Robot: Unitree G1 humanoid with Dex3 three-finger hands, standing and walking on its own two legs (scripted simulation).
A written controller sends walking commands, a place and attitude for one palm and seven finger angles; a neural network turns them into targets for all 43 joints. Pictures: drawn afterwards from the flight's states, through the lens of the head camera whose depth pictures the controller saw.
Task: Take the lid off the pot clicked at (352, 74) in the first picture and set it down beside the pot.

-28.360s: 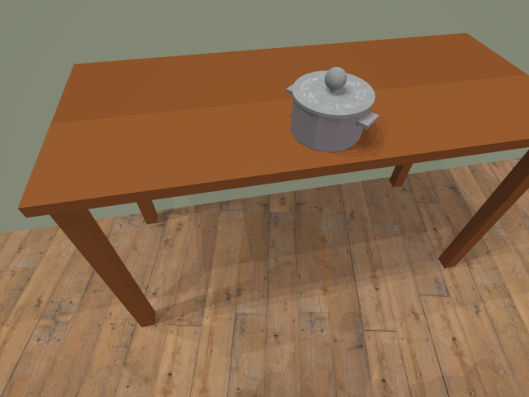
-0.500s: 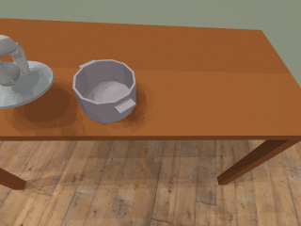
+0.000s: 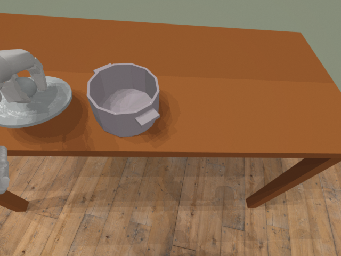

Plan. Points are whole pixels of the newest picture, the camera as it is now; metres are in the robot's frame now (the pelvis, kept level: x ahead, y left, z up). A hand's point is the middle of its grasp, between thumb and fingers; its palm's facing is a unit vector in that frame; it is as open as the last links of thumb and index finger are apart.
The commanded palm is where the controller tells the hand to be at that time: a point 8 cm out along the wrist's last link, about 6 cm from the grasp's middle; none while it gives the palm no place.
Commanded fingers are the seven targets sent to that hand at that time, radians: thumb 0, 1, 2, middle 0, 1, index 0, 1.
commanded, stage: lower the lid onto the table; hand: left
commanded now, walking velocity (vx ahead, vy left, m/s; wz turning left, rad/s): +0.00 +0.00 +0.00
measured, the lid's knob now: (24, 87) +0.48 +0.33 +0.09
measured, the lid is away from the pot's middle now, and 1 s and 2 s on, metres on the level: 0.22 0.23 0.23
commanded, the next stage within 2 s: open the fingers wide in 0.80 s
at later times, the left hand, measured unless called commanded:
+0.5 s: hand (23, 97) +0.46 +0.33 +0.09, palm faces -0.49 -0.13 -0.86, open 7.2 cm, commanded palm +0.49 +0.33 +0.15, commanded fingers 0.00 0.70 0.93 -0.87 -1.04 -0.88 -1.04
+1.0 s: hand (25, 113) +0.43 +0.33 +0.06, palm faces -0.47 -0.09 -0.88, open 6.9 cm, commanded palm +0.45 +0.33 +0.13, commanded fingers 0.00 0.61 0.84 -0.78 -1.04 -0.79 -1.04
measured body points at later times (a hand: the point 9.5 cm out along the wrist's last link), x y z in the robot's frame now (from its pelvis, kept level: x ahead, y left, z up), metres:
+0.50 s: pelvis +0.01 +0.00 +0.00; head +0.09 +0.02 +0.44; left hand +0.48 +0.33 +0.14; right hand +0.02 -0.29 -0.11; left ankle +0.00 +0.01 -0.73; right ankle -0.01 -0.16 -0.72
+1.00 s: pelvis -0.01 -0.01 -0.01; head +0.08 +0.02 +0.43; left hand +0.45 +0.33 +0.11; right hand +0.00 -0.30 -0.12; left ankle +0.00 +0.01 -0.73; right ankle -0.01 -0.16 -0.72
